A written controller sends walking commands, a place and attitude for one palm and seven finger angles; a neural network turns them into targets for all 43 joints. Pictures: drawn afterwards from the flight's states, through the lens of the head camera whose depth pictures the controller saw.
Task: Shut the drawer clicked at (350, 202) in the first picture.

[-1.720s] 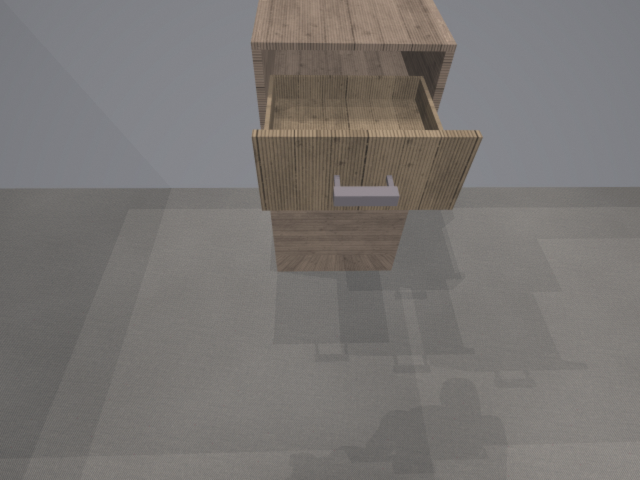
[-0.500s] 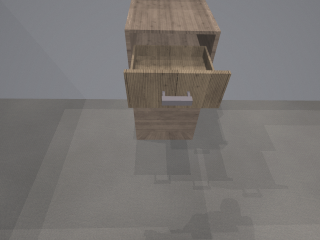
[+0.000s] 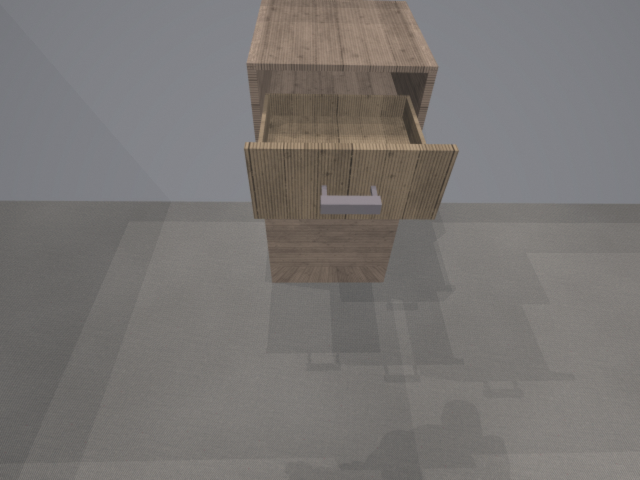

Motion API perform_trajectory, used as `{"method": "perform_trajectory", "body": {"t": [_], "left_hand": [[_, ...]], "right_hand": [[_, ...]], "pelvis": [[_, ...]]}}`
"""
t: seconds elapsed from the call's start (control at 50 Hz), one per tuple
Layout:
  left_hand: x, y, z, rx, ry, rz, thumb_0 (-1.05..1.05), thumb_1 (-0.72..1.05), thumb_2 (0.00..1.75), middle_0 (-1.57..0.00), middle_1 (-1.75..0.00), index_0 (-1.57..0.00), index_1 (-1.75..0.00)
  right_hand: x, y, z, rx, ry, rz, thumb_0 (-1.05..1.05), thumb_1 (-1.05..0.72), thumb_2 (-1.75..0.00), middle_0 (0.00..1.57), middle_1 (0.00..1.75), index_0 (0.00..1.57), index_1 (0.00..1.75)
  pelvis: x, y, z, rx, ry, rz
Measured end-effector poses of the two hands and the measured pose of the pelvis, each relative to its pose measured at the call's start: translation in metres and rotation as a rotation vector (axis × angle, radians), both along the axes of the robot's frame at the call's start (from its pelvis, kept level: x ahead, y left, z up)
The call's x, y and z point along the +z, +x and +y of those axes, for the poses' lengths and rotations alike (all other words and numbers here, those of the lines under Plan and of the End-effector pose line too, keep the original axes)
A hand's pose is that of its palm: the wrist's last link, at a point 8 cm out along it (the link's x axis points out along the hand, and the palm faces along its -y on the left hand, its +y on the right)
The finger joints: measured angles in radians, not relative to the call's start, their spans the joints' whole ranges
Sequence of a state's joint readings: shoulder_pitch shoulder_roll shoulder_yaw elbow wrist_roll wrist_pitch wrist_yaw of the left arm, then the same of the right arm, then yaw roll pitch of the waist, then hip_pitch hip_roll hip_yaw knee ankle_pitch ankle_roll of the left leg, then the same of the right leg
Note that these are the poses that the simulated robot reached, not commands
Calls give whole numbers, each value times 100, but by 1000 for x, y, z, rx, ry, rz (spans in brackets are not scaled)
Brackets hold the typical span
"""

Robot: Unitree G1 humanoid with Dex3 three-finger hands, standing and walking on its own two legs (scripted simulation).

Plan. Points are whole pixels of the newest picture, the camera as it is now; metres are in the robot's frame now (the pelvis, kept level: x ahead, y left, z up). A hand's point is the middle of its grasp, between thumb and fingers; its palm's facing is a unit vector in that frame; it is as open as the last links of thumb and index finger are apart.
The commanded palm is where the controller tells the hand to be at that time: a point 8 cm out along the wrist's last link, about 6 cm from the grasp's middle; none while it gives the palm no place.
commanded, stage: take the last steps up to it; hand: left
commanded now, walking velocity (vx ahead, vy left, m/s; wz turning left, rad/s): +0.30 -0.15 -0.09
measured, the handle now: (349, 197) +0.61 -0.02 -0.03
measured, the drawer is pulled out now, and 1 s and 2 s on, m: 0.30 0.30 0.30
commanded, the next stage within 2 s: come to a stop and stand still in 1.02 s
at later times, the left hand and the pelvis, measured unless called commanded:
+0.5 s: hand out of the picture +0.01 +0.10 -0.18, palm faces +0.05 -0.99 -0.16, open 7.4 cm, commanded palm none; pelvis +0.10 -0.06 -0.01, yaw -1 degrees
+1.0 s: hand (276, 372) +0.32 +0.10 -0.17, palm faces -0.02 -0.98 -0.17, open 7.4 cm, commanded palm none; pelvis +0.24 -0.09 +0.00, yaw -3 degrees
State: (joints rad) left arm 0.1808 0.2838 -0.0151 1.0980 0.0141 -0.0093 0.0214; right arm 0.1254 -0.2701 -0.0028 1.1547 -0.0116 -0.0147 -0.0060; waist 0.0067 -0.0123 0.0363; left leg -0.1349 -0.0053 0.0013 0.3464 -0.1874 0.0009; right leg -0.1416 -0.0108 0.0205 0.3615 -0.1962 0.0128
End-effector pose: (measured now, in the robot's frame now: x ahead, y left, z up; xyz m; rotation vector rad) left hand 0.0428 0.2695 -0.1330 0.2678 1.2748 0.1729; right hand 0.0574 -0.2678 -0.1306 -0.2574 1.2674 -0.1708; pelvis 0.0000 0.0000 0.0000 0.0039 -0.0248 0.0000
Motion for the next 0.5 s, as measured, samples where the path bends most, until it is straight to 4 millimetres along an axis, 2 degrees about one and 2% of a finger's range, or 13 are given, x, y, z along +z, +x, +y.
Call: {"method": "perform_trajectory", "body": {"t": [0.16, 0.24, 0.34, 0.38, 0.42, 0.5], "left_hand": [[-15, -13, -20, 18, -50, 69, 1, 90, 89, -19, -30, -19, -30], [-21, -19, -41, 22, -74, 138, 1, 90, 89, -19, -30, -19, -30], [-23, -14, -73, 69, -90, 145, 1, 90, 89, -19, -30, -19, -30], [-22, -17, -86, 103, -95, 145, 1, 90, 89, -19, -30, -20, -30], [-19, -23, -99, 123, -106, 176, 1, 90, 89, -19, -30, -19, -30], [-15, -32, -124, 133, -141, 272, 1, 90, 89, -19, -30, -19, -30]], "right_hand": [[-12, -17, 12, -40, 41, 45, 0, -91, -90, 20, 30, 20, 30], [-22, -34, 12, -97, 73, 92, 0, -91, -90, 20, 30, 20, 30], [-31, -52, -1, -132, 95, 211, 0, -90, -90, 20, 30, 20, 30], [-28, -46, -7, -126, 94, 250, 1, -91, -90, 20, 30, 20, 30], [-25, -30, -13, -123, 90, 247, 1, -91, -90, 20, 30, 20, 30], [-21, 25, -20, -120, 87, 158, 1, -91, -90, 19, 30, 20, 30]], "pelvis": [[-7, 16, -6, -18, 9, 6], [-12, 30, -20, -43, 24, 17], [-17, 53, -43, -20, 1, 21], [-15, 63, -49, -11, -2, 24], [-12, 73, -53, -11, -5, 27], [-9, 95, -57, -21, -7, 36]]}}
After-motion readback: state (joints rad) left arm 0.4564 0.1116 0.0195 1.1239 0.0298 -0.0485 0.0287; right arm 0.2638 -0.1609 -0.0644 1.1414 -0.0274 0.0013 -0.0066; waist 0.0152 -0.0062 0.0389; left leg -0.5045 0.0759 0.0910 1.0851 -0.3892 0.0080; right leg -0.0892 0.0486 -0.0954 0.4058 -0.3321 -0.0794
